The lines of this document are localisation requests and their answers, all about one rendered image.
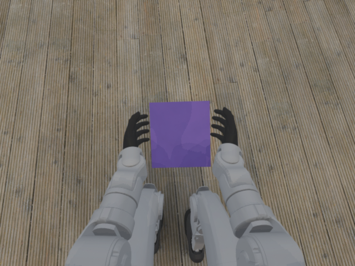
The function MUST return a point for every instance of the robot left upper arm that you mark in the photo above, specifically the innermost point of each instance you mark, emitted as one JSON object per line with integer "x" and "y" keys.
{"x": 100, "y": 251}

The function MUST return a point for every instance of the left robot thigh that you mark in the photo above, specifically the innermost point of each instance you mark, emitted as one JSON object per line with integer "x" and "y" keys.
{"x": 147, "y": 214}

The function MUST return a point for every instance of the carton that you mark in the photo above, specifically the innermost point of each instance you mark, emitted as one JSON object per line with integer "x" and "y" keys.
{"x": 180, "y": 134}

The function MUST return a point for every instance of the robot right hand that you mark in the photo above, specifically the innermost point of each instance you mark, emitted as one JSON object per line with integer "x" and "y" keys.
{"x": 229, "y": 130}

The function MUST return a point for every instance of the right robot forearm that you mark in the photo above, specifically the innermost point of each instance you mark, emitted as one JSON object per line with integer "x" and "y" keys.
{"x": 248, "y": 213}

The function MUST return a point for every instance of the left robot forearm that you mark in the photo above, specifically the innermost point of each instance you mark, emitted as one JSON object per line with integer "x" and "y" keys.
{"x": 115, "y": 216}

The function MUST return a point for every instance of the robot left hand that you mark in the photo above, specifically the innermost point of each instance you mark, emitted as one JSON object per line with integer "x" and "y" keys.
{"x": 131, "y": 134}

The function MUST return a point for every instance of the robot right upper arm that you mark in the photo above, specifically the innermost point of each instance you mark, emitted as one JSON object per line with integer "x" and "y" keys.
{"x": 268, "y": 249}

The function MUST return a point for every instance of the right robot shin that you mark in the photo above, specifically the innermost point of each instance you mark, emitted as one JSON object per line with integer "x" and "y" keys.
{"x": 197, "y": 235}

